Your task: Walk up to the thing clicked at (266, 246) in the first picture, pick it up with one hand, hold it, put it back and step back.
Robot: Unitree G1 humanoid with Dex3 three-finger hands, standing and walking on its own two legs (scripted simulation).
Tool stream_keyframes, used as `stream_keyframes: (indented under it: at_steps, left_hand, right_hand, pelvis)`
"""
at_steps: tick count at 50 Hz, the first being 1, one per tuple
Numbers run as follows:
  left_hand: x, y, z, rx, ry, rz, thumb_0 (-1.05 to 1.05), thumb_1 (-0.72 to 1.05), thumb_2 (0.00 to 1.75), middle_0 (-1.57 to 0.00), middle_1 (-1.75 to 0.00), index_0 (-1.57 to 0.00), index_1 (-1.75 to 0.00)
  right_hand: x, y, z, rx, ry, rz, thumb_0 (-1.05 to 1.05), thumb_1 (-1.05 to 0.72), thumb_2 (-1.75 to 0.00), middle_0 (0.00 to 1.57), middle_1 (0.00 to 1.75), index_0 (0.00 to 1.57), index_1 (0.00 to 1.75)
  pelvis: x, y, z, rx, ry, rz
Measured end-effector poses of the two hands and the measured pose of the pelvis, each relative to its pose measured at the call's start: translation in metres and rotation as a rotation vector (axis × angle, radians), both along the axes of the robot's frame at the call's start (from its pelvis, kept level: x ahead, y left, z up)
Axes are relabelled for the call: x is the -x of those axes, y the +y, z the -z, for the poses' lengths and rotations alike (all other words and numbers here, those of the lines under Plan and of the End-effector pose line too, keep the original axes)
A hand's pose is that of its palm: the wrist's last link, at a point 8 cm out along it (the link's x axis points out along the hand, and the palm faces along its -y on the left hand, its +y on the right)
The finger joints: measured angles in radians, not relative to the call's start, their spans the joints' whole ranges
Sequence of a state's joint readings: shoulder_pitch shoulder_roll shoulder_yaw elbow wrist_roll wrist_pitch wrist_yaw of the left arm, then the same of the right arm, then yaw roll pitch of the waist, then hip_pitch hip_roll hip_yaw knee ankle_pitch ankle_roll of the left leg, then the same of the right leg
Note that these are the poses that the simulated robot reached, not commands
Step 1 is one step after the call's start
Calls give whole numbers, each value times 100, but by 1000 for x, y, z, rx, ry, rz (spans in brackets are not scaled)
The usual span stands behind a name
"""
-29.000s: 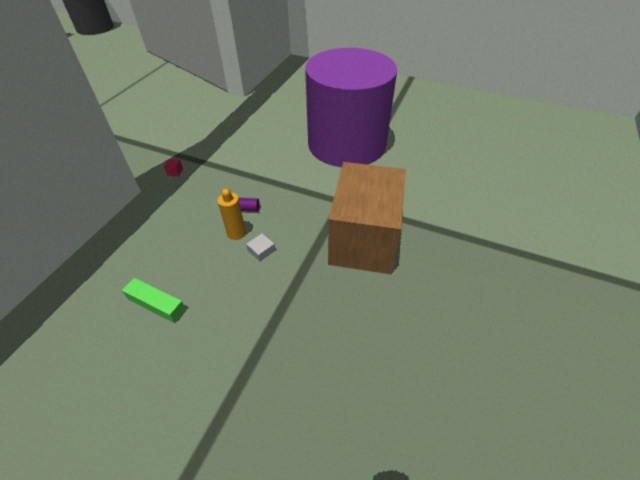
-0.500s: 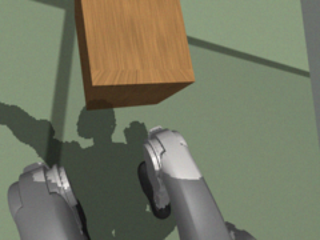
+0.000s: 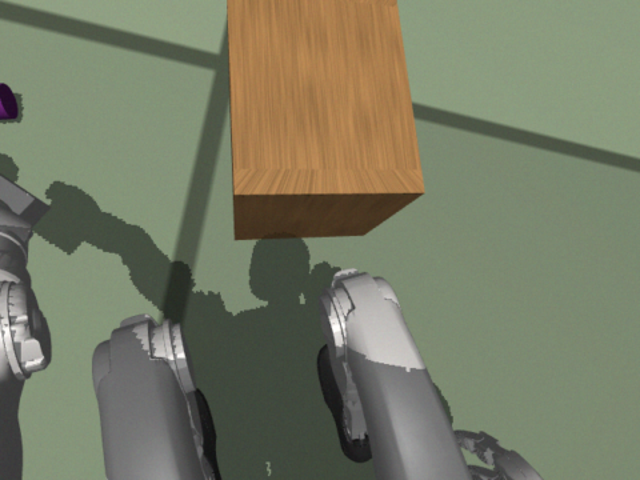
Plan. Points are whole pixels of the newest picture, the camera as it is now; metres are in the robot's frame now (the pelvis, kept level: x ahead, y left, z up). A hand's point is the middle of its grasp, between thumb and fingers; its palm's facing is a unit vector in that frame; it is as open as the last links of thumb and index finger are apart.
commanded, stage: lift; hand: left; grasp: from above
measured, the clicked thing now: out of the picture +0.48 +0.34 -0.17
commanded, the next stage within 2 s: hold in 1.38 s
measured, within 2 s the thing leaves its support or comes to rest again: neither
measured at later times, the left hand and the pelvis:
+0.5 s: hand out of the picture +0.38 +0.31 +0.05, palm faces -0.26 -0.33 -0.91, open 10.6 cm; pelvis +0.00 -0.01 +0.14, yaw +5 degrees
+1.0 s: hand out of the picture +0.36 +0.29 +0.23, palm faces -0.29 -0.36 -0.89, open 10.6 cm; pelvis +0.06 -0.01 +0.32, yaw +7 degrees
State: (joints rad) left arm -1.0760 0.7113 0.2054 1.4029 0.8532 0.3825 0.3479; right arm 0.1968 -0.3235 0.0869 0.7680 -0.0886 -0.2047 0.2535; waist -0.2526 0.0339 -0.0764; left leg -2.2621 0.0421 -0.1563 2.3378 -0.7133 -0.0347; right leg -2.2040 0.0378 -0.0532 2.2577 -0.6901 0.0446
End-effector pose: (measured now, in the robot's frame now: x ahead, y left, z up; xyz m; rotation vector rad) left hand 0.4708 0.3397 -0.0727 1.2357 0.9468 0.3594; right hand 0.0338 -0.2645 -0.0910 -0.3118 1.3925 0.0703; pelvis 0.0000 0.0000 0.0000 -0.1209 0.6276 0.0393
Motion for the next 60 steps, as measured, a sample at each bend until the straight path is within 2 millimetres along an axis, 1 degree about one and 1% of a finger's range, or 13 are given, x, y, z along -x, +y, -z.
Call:
stream_keyframes:
  at_steps: [5, 9, 13, 16, 19, 22, 27, 33, 39, 44, 53, 60]
  left_hand:
    - [18, 2, -31, -6, 2, 2, -1, 1, 27, -68, -44, -72, -43]
    - [35, 2, -52, -2, 9, 12, 0, 1, 27, -68, -44, -71, -44]
    - [52, -2, -77, -4, 7, 34, 0, 1, 27, -68, -44, -72, -43]
    - [63, -7, -99, -3, 0, 54, 0, 1, 27, -68, -44, -72, -43]
    - [72, -12, -125, 2, -8, 76, 0, 1, 27, -68, -43, -72, -43]
    - [80, -17, -152, 11, -6, 86, 0, 1, 28, -68, -44, -71, -43]
    - [94, -23, -200, 10, 0, 71, -1, 0, 31, -67, -46, -70, -45]
    - [108, -28, -256, 13, 18, 31, -1, -1, 33, -66, -47, -70, -46]
    - [114, -34, -304, 16, 44, 3, -1, -1, 35, -65, -49, -68, -48]
    - [114, -41, -332, 21, 56, -19, -1, 0, 36, -63, -51, -66, -50]
    - [100, -52, -374, 33, 54, -29, -1, 1, 36, -61, -53, -64, -52]
    - [94, -54, -404, 23, 52, -48, -1, 2, 36, -60, -53, -64, -52]
  right_hand:
    - [-16, -2, -2, -15, -60, 10, 0, -91, -90, 20, 30, 19, 30]
    - [-24, -2, -8, -21, -95, 22, 0, -92, -90, 20, 30, 19, 30]
    - [-31, -2, -21, -23, -122, 41, 0, -92, -90, 20, 30, 19, 30]
    - [-38, -1, -36, -19, -145, 59, 0, -92, -90, 20, 30, 19, 30]
    - [-49, 0, -57, -8, -177, 75, 0, -92, -90, 20, 30, 20, 30]
    - [-61, 3, -82, 6, -209, 86, 1, -91, -90, 20, 30, 20, 30]
    - [-83, 5, -131, 33, -265, 94, 1, -91, -90, 20, 30, 20, 30]
    - [-108, 4, -190, 57, -334, 107, 1, -90, -90, 20, 30, 20, 30]
    - [-124, 2, -242, 75, -378, 119, 1, -90, -90, 20, 30, 20, 30]
    - [-127, 1, -273, 82, -375, 126, 1, -90, -90, 20, 30, 20, 30]
    - [-122, 6, -307, 77, -325, 141, 1, -90, -90, 20, 30, 20, 30]
    - [-119, 12, -328, 58, -303, 147, 1, -90, -90, 20, 30, 20, 30]
  pelvis:
    - [3, -1, -12, -14, -3, -11]
    - [7, -2, -26, -24, -9, -21]
    - [9, -3, -45, -33, -14, -30]
    - [9, -4, -64, -40, -18, -33]
    - [9, -5, -87, -44, -23, -37]
    - [7, -6, -113, -49, -36, -42]
    - [-1, -7, -160, -59, -72, -57]
    - [-15, -9, -215, -70, -128, -67]
    - [-30, -10, -262, -83, -192, -78]
    - [-43, -10, -294, -92, -235, -83]
    - [-61, -8, -335, -108, -296, -83]
    - [-73, -6, -358, -119, -337, -81]
